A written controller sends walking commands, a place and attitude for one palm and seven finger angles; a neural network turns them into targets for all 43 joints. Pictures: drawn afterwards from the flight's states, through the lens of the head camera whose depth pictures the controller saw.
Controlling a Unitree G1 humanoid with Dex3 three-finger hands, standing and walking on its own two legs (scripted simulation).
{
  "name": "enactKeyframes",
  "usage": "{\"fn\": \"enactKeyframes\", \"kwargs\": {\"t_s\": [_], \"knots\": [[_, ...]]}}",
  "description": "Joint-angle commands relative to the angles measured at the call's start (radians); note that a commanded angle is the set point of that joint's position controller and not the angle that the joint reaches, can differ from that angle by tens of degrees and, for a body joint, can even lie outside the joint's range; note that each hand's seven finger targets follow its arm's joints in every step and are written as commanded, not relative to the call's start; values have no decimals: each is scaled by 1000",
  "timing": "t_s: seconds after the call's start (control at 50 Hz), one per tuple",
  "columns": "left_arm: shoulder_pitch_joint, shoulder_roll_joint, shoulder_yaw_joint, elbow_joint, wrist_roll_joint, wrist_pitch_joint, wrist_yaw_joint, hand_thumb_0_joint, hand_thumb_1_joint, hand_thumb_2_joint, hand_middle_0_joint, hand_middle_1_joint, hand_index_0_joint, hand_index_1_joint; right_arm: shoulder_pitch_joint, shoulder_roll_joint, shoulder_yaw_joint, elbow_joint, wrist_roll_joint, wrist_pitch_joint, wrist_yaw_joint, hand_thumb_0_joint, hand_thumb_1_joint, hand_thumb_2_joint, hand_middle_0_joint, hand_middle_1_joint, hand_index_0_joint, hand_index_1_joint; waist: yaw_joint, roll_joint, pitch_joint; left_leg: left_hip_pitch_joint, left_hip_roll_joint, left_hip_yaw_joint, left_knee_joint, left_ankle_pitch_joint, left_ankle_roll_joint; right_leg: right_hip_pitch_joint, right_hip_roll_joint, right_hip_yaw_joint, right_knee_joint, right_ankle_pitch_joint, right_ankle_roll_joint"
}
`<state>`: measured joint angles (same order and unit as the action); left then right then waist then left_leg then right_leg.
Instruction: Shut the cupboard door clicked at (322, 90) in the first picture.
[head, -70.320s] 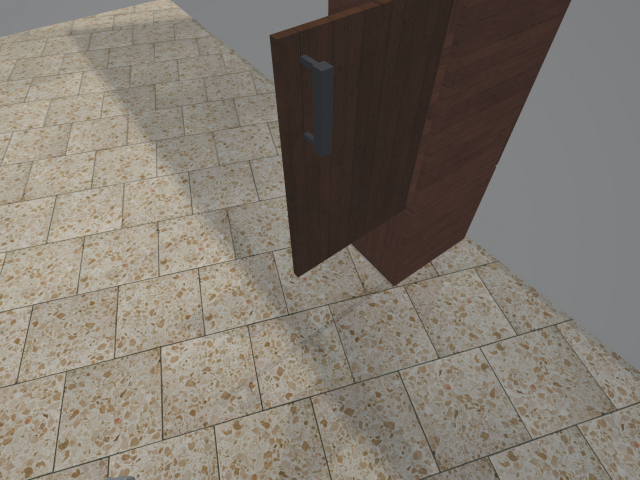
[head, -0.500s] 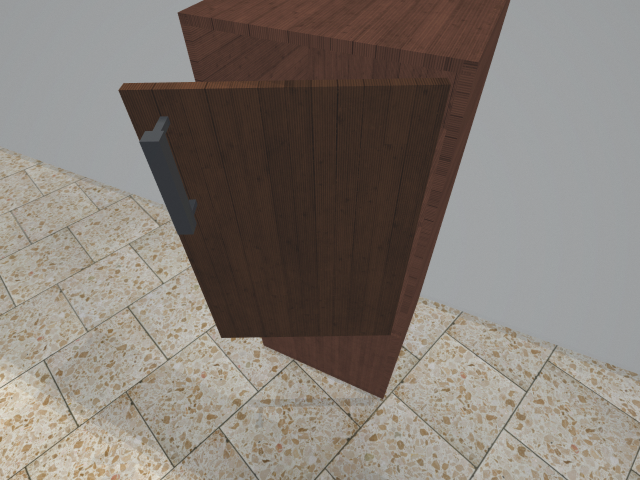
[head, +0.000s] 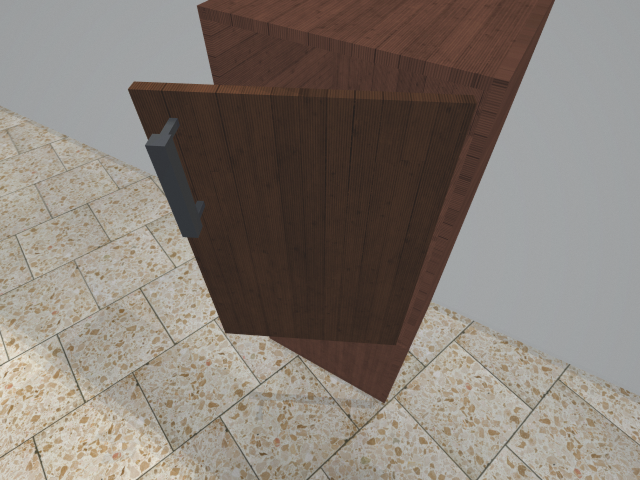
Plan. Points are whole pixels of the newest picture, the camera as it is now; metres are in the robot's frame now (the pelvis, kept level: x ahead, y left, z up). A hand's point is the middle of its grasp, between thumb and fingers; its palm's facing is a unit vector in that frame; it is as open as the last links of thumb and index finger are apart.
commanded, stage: look again from close up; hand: left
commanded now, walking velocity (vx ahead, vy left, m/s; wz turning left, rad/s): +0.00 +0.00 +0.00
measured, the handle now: (182, 180) +0.43 +0.21 +0.14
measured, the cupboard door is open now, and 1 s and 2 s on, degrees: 26 26 26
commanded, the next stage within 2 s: raise the hand and make a fist in 0.62 s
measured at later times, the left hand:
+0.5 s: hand out of the picture +0.02 +0.21 -0.17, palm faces +0.03 -0.97 -0.24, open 7.4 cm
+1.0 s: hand (147, 417) +0.18 +0.21 +0.03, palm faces +0.10 -0.99 -0.05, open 6.9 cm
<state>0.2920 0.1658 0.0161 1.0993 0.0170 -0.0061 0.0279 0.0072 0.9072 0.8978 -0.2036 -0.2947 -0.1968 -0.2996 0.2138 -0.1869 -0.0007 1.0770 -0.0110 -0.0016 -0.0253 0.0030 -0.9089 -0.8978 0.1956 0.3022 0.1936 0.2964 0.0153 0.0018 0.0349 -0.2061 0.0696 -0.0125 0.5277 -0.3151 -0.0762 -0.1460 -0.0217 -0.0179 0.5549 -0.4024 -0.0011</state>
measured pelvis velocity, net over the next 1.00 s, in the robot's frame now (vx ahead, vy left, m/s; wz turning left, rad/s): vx -0.05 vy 0.02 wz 0.00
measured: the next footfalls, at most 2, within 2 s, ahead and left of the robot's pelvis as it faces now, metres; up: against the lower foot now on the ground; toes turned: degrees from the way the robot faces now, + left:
none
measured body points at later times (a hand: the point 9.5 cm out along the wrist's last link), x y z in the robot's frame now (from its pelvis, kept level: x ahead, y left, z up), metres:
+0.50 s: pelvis -0.01 +0.01 +0.01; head +0.02 +0.01 +0.45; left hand +0.02 +0.26 -0.15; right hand +0.01 -0.21 -0.16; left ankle -0.02 +0.17 -0.73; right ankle -0.07 -0.11 -0.73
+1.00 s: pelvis -0.05 +0.02 -0.03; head -0.04 +0.01 +0.42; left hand +0.17 +0.26 +0.03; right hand +0.13 -0.23 -0.10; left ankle -0.02 +0.17 -0.73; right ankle -0.07 -0.11 -0.73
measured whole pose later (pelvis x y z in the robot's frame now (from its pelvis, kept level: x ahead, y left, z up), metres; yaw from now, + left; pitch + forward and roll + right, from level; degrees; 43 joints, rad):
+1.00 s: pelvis -0.05 +0.02 -0.03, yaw +0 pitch +6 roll +1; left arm 0.29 0.18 0.18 0.17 -0.23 -0.44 -0.19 0.01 0.91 0.90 -0.30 -0.40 -0.29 -0.41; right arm 0.17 -0.22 -0.05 0.70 0.02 -0.31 -0.03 0.01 -0.90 -0.90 0.20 0.30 0.20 0.30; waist -0.01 0.00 -0.09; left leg -0.56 0.04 0.00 0.79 -0.34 -0.05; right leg -0.51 -0.06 -0.02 0.84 -0.45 0.02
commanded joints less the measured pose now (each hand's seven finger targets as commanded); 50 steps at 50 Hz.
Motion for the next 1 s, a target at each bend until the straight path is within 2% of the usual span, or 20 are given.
{"fn": "enactKeyframes", "kwargs": {"t_s": [0.0,0.12,0.16,0.3,0.44,0.68,0.7,0.72,0.74,0.76,0.78,0.8,0.82,0.84,0.86,0.9,0.92,0.94,0.96,0.98], "knots": [[38,156,26,-37,0,-18,10,0,900,900,-200,-300,-200,-300,52,-87,-18,-22,-2,-13,-8,0,-900,-900,200,300,200,300,-16,-9,-1,36,16,34,-36,342,72,-34,-80,42,-96,497,-26],[31,152,27,-33,0,-16,9,0,900,900,-200,-300,-200,-300,44,-95,-21,-13,-4,-17,-10,0,-900,-900,200,300,200,300,-11,17,-15,56,23,23,-56,384,79,-27,-76,34,-99,454,-23],[29,150,28,-34,0,-16,8,0,900,900,-200,-300,-200,-300,43,-88,-20,-10,-3,-19,-10,0,-900,-900,200,300,200,300,-8,2,-11,59,25,22,-70,384,81,-22,-74,25,-104,449,-20],[1,158,27,-36,0,-13,5,0,900,900,-200,-300,-200,-300,40,-99,-20,-5,-5,-17,-7,0,-900,-900,200,300,200,300,-8,-6,15,35,20,7,-100,322,81,-37,-76,28,-127,357,-18],[-13,167,29,-36,-3,-16,5,0,900,900,-200,-300,-200,-300,50,-109,-21,6,-6,-22,-6,0,-900,-900,200,300,200,300,-7,3,-30,54,21,3,-104,367,81,-5,-82,22,-122,391,-18],[-13,165,27,-24,-2,-18,5,0,900,900,-200,-300,-200,-300,47,-103,-23,22,-4,-21,-6,0,-900,-900,200,300,200,300,-5,-2,-10,52,18,5,-113,348,78,-8,-88,23,-145,400,-17],[86,138,16,2,5,-39,46,0,900,900,-200,-300,-200,-300,-25,-121,-30,-55,7,-25,4,0,-900,-900,200,300,200,300,20,-42,47,-30,28,43,110,352,56,-60,-138,126,-183,744,11],[-826,818,490,-1606,-119,-348,41,0,900,900,-200,-300,-200,-300,88,-279,-58,-281,10,-234,-99,0,-900,-900,200,300,200,300,-118,-24,-379,334,-19,67,145,474,102,-24,-46,-4,47,809,-9],[-5,245,74,-1164,-133,-240,31,0,900,900,-218,-320,-218,-320,12,-185,-8,-307,67,-307,-123,0,-900,-900,200,300,200,300,-25,378,-461,339,-48,57,44,653,109,-104,11,-60,193,552,1],[-38,231,121,-1215,-177,-191,69,0,900,900,-237,-340,-237,-340,-14,-163,-8,-290,52,-333,-108,0,-900,-900,200,300,200,300,20,310,-439,275,-18,30,10,744,78,-110,19,-93,72,362,-9],[164,-36,-12,-1052,-177,-87,50,0,900,900,-255,-360,-255,-360,-17,-124,-22,-284,56,-350,-69,0,-900,-900,200,300,200,300,-31,214,-287,164,-19,17,-7,661,89,-166,9,-87,25,318,6],[-57,51,35,-1233,-184,-121,48,0,900,900,-273,-380,-273,-380,-7,-168,-59,-345,62,-364,-58,0,-900,-900,200,300,200,300,-50,131,-149,44,-27,21,27,476,78,-172,-1,-79,7,393,8],[-15,90,83,-1197,-176,-157,28,0,900,900,-292,-400,-292,-400,-15,-165,-70,-376,51,-373,-59,0,-900,-900,200,300,200,300,-59,48,-117,-27,-55,31,55,368,86,-220,1,-86,10,378,11],[33,117,137,-1119,-170,-204,7,0,900,900,-310,-420,-310,-420,-27,-161,-72,-389,37,-377,-56,0,-900,-900,200,300,200,300,-54,-61,-37,-116,-73,22,84,294,87,-292,9,-95,23,339,15],[176,108,182,-1004,-173,-246,-32,0,900,900,-328,-440,-328,-440,-34,-155,-83,-416,38,-373,-47,0,-900,-900,200,300,200,300,-13,-123,-4,-185,-82,21,107,276,81,-311,13,-100,50,335,11],[320,20,171,-854,-223,-377,-149,0,900,900,-365,-480,-365,-480,-70,-138,-87,-466,24,-366,-25,0,-900,-900,200,300,200,300,32,-299,-13,-339,-87,19,196,186,60,-401,17,-91,150,281,15],[348,17,192,-823,-252,-450,-218,0,900,900,-383,-500,-383,-500,-74,-138,-93,-480,23,-358,-15,0,-900,-900,200,300,200,300,44,-338,-49,-397,-89,25,240,141,52,-418,9,-71,190,271,17],[366,34,217,-815,-282,-513,-292,0,900,900,-402,-520,-402,-520,-78,-143,-98,-507,26,-352,-6,0,-900,-900,200,300,200,300,58,-332,-79,-440,-94,33,273,102,46,-422,1,-50,217,243,12],[369,80,258,-796,-304,-555,-369,0,900,900,-420,-540,-420,-540,-77,-152,-101,-539,37,-347,5,0,-900,-900,200,300,200,300,69,-279,-118,-445,-99,39,304,110,46,-402,-12,-19,248,281,1],[322,121,276,-868,-331,-582,-433,0,900,900,-438,-560,-438,-560,-87,-168,-101,-582,34,-347,9,0,-900,-900,200,300,200,300,69,-200,-195,-446,-109,49,332,102,50,-387,-23,4,265,265,-3]]}}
